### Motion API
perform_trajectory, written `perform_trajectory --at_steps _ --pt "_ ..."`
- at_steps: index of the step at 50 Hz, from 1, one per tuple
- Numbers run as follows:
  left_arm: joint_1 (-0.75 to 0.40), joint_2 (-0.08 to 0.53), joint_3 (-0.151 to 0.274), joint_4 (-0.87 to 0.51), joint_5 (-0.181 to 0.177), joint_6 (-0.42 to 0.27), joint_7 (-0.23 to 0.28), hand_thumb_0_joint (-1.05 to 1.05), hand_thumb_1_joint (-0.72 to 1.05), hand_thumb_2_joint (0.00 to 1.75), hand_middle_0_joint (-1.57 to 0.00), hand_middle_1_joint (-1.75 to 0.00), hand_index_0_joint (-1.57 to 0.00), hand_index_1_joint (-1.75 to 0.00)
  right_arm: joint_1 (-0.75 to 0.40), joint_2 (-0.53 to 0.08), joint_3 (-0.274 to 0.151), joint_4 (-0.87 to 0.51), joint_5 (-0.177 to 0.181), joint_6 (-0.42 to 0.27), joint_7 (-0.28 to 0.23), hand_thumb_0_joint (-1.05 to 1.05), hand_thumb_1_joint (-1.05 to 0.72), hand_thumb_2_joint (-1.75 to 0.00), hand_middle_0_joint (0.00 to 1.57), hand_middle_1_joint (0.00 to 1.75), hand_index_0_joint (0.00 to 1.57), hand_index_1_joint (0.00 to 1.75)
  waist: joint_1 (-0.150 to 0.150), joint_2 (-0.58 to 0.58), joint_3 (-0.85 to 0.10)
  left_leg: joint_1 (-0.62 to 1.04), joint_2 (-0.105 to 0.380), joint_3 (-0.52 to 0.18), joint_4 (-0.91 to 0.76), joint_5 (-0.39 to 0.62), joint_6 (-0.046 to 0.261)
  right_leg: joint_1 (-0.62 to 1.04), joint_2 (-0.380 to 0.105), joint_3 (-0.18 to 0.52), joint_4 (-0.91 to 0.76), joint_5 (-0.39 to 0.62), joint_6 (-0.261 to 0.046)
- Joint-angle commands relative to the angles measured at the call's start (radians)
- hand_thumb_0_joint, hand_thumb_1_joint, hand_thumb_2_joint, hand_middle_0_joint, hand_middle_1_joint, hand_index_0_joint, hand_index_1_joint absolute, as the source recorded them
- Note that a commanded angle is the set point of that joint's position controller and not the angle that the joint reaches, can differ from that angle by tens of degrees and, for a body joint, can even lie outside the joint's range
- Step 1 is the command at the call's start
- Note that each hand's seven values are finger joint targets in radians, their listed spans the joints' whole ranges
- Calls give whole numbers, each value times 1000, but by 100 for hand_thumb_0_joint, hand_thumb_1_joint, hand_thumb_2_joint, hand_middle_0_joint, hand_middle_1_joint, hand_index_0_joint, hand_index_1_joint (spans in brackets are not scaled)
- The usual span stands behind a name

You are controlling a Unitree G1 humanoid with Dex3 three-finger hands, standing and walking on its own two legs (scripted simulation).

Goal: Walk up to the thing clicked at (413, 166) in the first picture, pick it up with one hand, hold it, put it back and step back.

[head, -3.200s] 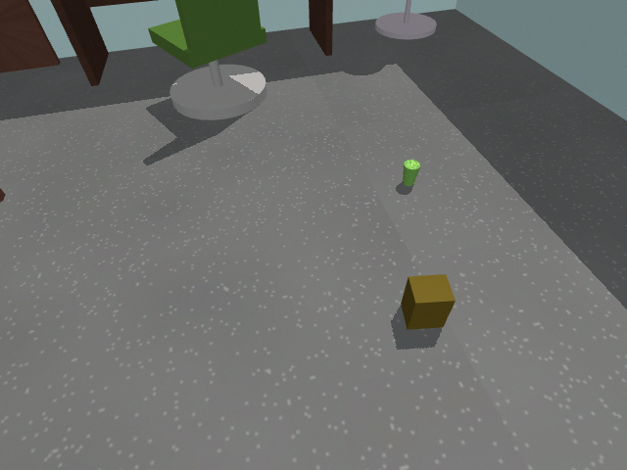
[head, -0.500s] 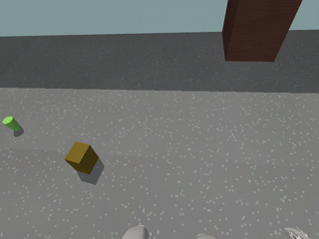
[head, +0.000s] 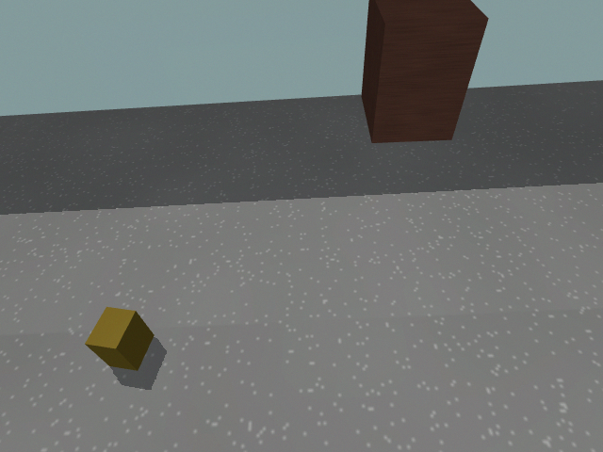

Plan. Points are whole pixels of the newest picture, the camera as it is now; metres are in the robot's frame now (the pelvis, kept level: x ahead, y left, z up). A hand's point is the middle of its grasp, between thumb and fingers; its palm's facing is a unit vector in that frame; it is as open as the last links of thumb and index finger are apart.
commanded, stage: walk up
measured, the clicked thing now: out of the picture +0.86 +1.37 -0.70
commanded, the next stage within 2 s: stand in 0.80 s
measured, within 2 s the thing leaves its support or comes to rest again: neither
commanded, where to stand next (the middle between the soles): +0.09 +0.03 m, yaw -1 degrees
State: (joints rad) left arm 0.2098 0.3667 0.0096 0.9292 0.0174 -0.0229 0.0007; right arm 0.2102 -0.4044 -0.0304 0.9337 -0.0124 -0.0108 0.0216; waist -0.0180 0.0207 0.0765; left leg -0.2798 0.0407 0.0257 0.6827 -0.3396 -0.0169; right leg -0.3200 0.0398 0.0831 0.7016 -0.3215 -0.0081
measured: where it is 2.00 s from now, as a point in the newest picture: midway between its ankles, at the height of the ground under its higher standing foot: outside the picture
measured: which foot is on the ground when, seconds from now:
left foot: down 0.00-1.00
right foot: down 0.00-1.00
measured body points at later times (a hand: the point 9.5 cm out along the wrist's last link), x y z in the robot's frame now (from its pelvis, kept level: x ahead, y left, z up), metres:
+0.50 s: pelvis +0.02 +0.01 +0.02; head +0.03 +0.00 +0.47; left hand +0.13 +0.31 -0.10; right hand +0.08 -0.30 -0.11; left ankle +0.02 +0.14 -0.72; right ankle +0.04 -0.12 -0.72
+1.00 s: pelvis +0.02 +0.02 +0.03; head +0.04 +0.01 +0.48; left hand +0.13 +0.31 -0.10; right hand +0.09 -0.29 -0.11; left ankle +0.02 +0.14 -0.72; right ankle +0.04 -0.12 -0.72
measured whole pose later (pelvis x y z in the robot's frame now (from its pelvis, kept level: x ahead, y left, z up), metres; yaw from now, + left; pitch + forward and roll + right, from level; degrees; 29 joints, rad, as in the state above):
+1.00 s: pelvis +0.02 +0.02 +0.03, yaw -2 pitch -2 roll +0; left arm 0.07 0.34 0.00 1.13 0.01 -0.01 0.00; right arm 0.08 -0.35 -0.02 1.14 -0.01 0.00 0.02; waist -0.03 0.00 0.07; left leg -0.10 0.03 0.07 0.34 -0.20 -0.01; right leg -0.15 0.02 0.12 0.36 -0.17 0.02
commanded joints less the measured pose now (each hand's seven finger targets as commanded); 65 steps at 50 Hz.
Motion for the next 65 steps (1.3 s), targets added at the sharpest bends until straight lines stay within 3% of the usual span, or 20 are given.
perform_trajectory --at_steps 1,3,5,8,15,18,21,26,36,39,40,45,49,52,56,65 --pt "-34 225 65 -23 -6 -39 11 0 90 90 -20 -30 -20 -30 -87 -193 -34 -50 1 -21 -7 0 -90 -90 20 30 20 30 37 -30 -13 -99 102 -148 -233 -151 98 78 -71 162 -228 -63 -70" --pt "-73 247 65 -14 -10 -42 10 0 90 90 -20 -30 -20 -30 -74 -183 -28 -22 0 -18 -7 0 -90 -90 20 30 20 30 14 -26 4 -49 52 -90 -198 -115 65 15 -125 244 -292 -97 -90" --pt "-96 241 58 2 -11 -40 10 0 90 90 -20 -30 -20 -30 -66 -183 -27 3 1 -19 -6 0 -90 -90 20 30 20 30 3 -27 -10 28 53 -88 -223 -96 67 -30 -127 236 -321 -100 -82" --pt "-105 210 47 29 -12 -37 7 0 90 90 -20 -30 -20 -30 -81 -189 -26 22 2 -26 -5 0 -90 -90 20 30 20 30 10 -25 -61 56 93 -121 -293 -86 80 31 -82 153 -283 24 -53" --pt "-139 204 40 76 -19 -36 12 0 90 90 -20 -30 -20 -30 -105 -181 -24 70 7 -26 -12 0 -90 -90 20 30 20 30 2 -44 -104 125 89 -65 -298 102 64 97 -107 153 -299 248 -42" --pt "-131 196 36 97 -21 -35 15 0 90 90 -20 -30 -20 -30 -125 -180 -25 83 10 -25 -13 0 -90 -90 20 30 20 30 11 -35 -140 168 102 -57 -301 179 69 133 -109 134 -286 341 -35" --pt "-158 193 32 103 -20 -31 16 0 90 90 -20 -30 -20 -30 -129 -177 -30 96 7 -21 -15 0 -90 -90 20 30 20 30 -1 -46 -127 179 102 -46 -318 190 63 126 -115 137 -298 353 -33" --pt "-161 183 29 127 -21 -21 17 0 90 90 -20 -30 -20 -30 -166 -180 -36 109 6 -18 -16 0 -90 -90 20 30 20 30 10 -7 -106 178 120 -51 -367 172 67 136 -99 105 -299 334 -18" --pt "-189 188 30 129 -12 -23 18 0 90 90 -20 -30 -20 -30 -173 -171 -44 124 5 -11 -12 0 -90 -90 20 30 20 30 -6 -26 -106 214 102 -20 -372 132 52 120 -111 133 -336 341 -22" --pt "-164 192 31 133 -11 -21 19 0 90 90 -20 -30 -20 -30 -192 -170 -44 114 6 -12 -11 0 -90 -90 20 30 20 30 3 -18 -123 237 110 -9 -364 163 59 120 -105 113 -326 365 -17" --pt "-188 191 29 142 -10 -20 17 0 90 90 -20 -30 -20 -30 -193 -153 -33 121 6 -12 -16 0 -90 -90 20 30 20 30 -1 -46 -123 202 110 -60 -384 221 54 158 -122 107 -347 397 -8" --pt "-174 185 30 146 -14 -15 15 0 90 90 -20 -30 -20 -30 -176 -163 -31 135 6 -18 -23 0 -90 -90 20 30 20 30 1 -18 -162 252 109 -50 -376 347 43 200 -132 95 -357 474 -5" --pt "-167 182 30 153 -10 -11 13 0 90 90 -20 -30 -20 -30 -192 -161 -29 139 5 -15 -25 0 -90 -90 20 30 20 30 7 -20 -127 233 103 -56 -403 226 42 176 -130 93 -392 372 -2" --pt "-178 183 31 151 -11 -12 12 0 90 90 -20 -30 -20 -30 -171 -156 -24 144 2 -18 -23 0 -90 -90 20 30 20 30 4 -16 -118 209 107 -66 -419 230 39 193 -132 89 -391 359 -4" --pt "-169 190 32 155 -8 -10 11 0 90 90 -20 -30 -20 -30 -176 -157 -26 141 3 -17 -23 0 -90 -90 20 30 20 30 7 -22 -107 209 103 -74 -430 154 40 164 -130 84 -408 276 -5" --pt "-151 187 28 152 -8 -17 10 0 90 90 -20 -30 -20 -30 -159 -159 -27 143 3 -17 -20 0 -90 -90 20 30 20 30 3 -31 -99 205 96 -81 -417 153 41 153 -139 87 -428 276 -6"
